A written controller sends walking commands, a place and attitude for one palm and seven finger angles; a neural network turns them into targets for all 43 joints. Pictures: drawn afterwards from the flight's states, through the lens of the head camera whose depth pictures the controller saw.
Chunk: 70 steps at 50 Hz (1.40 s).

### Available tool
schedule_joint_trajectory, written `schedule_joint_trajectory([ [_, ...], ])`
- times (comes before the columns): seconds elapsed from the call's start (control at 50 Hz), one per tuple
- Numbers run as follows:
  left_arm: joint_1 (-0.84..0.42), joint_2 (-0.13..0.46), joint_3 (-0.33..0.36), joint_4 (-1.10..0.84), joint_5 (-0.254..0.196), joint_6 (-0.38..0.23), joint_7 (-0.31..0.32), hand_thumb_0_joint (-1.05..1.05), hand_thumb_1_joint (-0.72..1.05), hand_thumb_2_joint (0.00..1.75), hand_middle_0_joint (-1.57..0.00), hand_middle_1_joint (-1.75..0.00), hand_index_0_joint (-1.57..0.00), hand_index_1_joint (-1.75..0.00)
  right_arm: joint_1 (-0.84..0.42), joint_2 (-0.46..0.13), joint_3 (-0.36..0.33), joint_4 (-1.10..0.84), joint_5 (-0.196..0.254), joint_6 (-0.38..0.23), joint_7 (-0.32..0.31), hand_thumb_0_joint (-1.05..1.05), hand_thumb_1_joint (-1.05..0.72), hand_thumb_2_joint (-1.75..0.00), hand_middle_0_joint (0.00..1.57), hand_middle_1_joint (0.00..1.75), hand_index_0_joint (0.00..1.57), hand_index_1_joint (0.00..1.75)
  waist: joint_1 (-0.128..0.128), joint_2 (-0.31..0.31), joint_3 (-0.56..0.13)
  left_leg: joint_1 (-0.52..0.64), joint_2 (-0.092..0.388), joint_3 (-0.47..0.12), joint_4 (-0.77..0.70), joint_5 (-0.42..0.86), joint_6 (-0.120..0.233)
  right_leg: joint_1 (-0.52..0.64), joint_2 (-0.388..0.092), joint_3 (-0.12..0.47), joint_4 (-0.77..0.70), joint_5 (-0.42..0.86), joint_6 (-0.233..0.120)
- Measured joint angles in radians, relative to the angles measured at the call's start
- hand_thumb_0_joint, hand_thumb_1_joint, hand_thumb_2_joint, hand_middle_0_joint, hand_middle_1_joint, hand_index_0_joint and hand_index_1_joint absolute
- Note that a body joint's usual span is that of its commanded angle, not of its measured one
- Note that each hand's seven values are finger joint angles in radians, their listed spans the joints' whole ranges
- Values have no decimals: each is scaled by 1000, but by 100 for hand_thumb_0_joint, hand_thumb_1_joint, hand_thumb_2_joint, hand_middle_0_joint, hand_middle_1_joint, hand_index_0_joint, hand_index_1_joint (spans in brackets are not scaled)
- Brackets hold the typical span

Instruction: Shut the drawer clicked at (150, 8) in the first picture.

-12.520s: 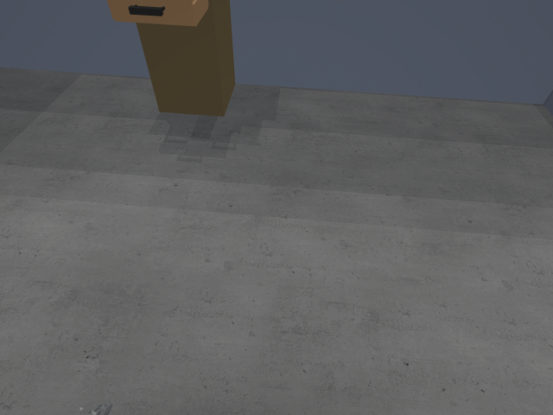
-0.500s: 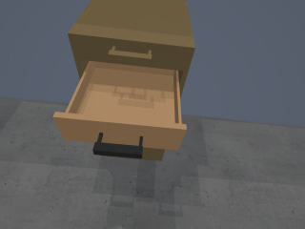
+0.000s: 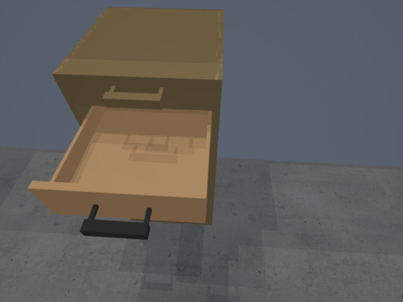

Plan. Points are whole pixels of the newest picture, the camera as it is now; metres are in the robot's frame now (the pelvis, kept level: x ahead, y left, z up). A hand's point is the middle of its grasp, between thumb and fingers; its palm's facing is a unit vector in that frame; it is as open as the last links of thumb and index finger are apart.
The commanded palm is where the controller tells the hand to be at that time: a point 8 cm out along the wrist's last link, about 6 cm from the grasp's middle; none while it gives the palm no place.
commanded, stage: come to a stop and stand still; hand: left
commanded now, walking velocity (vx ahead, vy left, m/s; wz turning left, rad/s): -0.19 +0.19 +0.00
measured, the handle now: (118, 219) +0.29 +0.21 -0.05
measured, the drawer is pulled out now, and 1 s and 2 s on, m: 0.28 0.28 0.28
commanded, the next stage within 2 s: look again from close up in 1.50 s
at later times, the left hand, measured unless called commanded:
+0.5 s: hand out of the picture -0.02 +0.23 -0.19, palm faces +0.06 -0.97 -0.24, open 7.4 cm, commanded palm none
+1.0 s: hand out of the picture -0.13 +0.23 -0.21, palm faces +0.07 -0.98 -0.21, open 7.4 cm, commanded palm none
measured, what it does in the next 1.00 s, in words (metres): walks backwards: left foot, then left foot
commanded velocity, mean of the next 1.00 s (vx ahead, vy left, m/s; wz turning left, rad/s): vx -0.02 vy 0.01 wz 0.00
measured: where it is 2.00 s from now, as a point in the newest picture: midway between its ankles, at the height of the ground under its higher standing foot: outside the picture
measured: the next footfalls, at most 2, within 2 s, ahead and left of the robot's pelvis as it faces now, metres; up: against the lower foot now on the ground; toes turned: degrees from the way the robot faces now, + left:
left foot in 0.14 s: +0.06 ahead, +0.10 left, +0.00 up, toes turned +6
left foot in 0.94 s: -0.13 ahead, +0.14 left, +0.00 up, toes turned +4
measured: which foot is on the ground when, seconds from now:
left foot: up 0.00-0.12, down 0.14-0.74, up 0.76-0.92, down 0.94-1.00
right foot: down 0.00-0.96, up 0.98-1.00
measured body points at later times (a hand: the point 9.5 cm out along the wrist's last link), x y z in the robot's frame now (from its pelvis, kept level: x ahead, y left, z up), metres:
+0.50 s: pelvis -0.05 +0.03 -0.02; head -0.07 +0.04 +0.43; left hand -0.02 +0.28 -0.17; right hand +0.04 -0.19 -0.16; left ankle +0.02 +0.10 -0.74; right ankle -0.02 -0.11 -0.74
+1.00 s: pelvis -0.14 +0.05 -0.02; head -0.15 +0.07 +0.42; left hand -0.13 +0.28 -0.19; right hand -0.14 -0.19 -0.17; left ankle -0.17 +0.14 -0.74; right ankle -0.04 -0.09 -0.72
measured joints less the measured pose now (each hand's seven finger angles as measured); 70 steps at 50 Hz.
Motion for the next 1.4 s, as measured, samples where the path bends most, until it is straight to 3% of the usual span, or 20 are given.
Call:
schedule_joint_trajectory([
  [0.12,-11,2,12,3,-5,24,10,1,92,90,-20,-30,-21,-30,-53,-5,-5,-21,1,22,-3,0,-92,-90,20,30,20,30,14,-13,33,75,-29,16,-151,134,-2,-12,-8,-7,76,-44,7],
  [0.2,-27,19,23,-1,-6,48,17,1,91,90,-20,-30,-21,-30,-85,-5,-5,-37,-6,16,-5,0,-91,-90,20,30,20,30,29,-41,51,91,-42,37,-168,189,95,-28,-24,4,128,-64,24],
  [0.26,-41,28,24,-7,-4,67,20,0,91,90,-20,-30,-20,-30,-104,-3,2,-53,-10,8,-7,0,-91,-90,20,30,20,30,36,-53,54,87,-52,57,-179,192,121,-75,-34,29,248,-182,30],
  [0.3,-41,24,7,-11,-5,50,25,0,91,90,-20,-30,-20,-30,-113,-17,7,-74,-6,4,0,0,-91,-90,20,30,20,30,27,-23,47,45,-41,45,-133,188,122,-72,-32,34,218,-134,18],
  [0.34,-25,24,-2,-26,1,25,26,0,91,90,-20,-30,-20,-30,-123,-25,3,-99,-5,3,8,0,-91,-90,20,30,20,30,23,1,46,7,-28,43,-68,164,112,-63,-33,41,159,-28,53],
  [0.4,-5,33,-10,-38,8,25,23,0,91,90,-20,-30,-20,-30,-107,-16,-1,-125,-6,2,18,0,-91,-90,20,30,20,30,-2,6,33,7,-33,25,-55,151,86,-56,-40,21,179,-58,65],
  [0.48,5,42,-5,-56,3,54,18,1,91,90,-20,-30,-20,-30,-50,-10,6,-134,-16,-4,26,0,-91,-90,20,30,20,30,-2,7,-7,16,-39,30,-73,189,139,-57,-39,27,195,-103,44],
  [0.54,14,42,-4,-79,7,58,12,0,91,90,-20,-30,-20,-30,-25,-16,4,-127,-20,8,26,0,-91,-90,20,30,20,30,2,13,-26,5,-45,36,-99,213,149,-80,-32,41,209,-147,18],
  [0.66,58,20,4,-88,10,55,5,0,91,90,-20,-30,-20,-30,-3,-42,-7,-99,-23,33,29,0,-91,-90,21,30,20,30,6,44,-24,-19,-49,29,-138,261,150,-108,-20,51,188,-122,6],
  [0.74,127,3,9,-70,13,55,5,0,91,90,-20,-30,-20,-30,7,-46,-18,-81,-22,50,31,0,-91,-90,20,30,20,30,13,54,-34,-33,-50,16,-136,180,122,-103,-13,51,140,-86,9],
  [0.8,169,1,16,-50,13,68,11,0,91,90,-20,-30,-20,-30,17,-35,-31,-90,-20,60,28,0,-91,-90,20,30,20,30,17,19,-50,-113,-72,-13,125,68,66,-119,-31,62,94,2,8],
  [0.84,173,3,24,-31,14,82,18,0,91,90,-20,-30,-20,-30,32,-28,-36,-100,-21,51,27,0,-91,-90,20,30,20,30,9,-12,-61,-129,-73,-27,331,54,51,-142,-45,73,78,90,13],
  [0.86,168,6,26,-24,15,86,18,1,91,90,-20,-30,-20,-30,45,-25,-37,-104,-20,39,25,0,-91,-90,20,30,20,30,2,-23,-68,-101,-65,-30,345,38,49,-155,-48,79,81,102,26],
  [0.94,119,19,29,-53,15,78,20,1,90,90,-20,-30,-20,-30,107,-19,-32,-91,-14,0,19,0,-91,-90,20,30,20,30,-4,-45,-82,127,-30,-23,-54,7,71,-252,-44,88,186,26,54],
  [1.0,64,39,38,-63,0,68,29,1,91,90,-20,-30,-20,-30,103,27,-15,-42,-22,3,-1,0,-91,-90,20,30,20,30,9,-129,-24,168,-79,43,-94,16,98,-304,-32,170,378,-117,39],
  [1.06,23,24,28,-53,0,77,29,1,92,90,-20,-30,-20,-30,139,40,0,-8,-27,4,-14,0,-91,-90,20,30,20,30,-6,-80,-34,166,-67,31,-96,44,102,-278,8,130,502,-127,36],
  [1.1,4,20,25,-60,-3,68,19,1,93,90,-20,-30,-20,-30,149,47,11,11,-30,6,-12,0,-91,-90,20,30,20,30,-9,-42,-39,157,-62,15,-102,56,104,-202,17,100,405,-138,28],
  [1.16,-9,18,20,-65,-7,29,13,1,93,90,-20,-30,-20,-30,136,58,23,22,-20,-1,-7,0,-91,-90,20,30,20,30,-4,-16,-34,124,-62,17,-84,60,101,-102,24,108,168,-12,15],
  [1.24,-8,-3,1,-38,-11,21,14,1,93,90,-20,-30,-20,-30,104,59,24,17,-11,-9,-3,0,-91,-90,20,30,20,30,-38,32,-31,132,-49,-7,-140,104,96,-82,35,86,99,15,15],
  [1.4,19,0,2,-15,-9,28,13,1,94,90,-20,-30,-20,-30,88,50,25,28,-14,-29,0,0,-91,-90,20,30,20,30,-24,9,-34,149,-52,6,-228,160,110,-67,36,102,9,76,26],
])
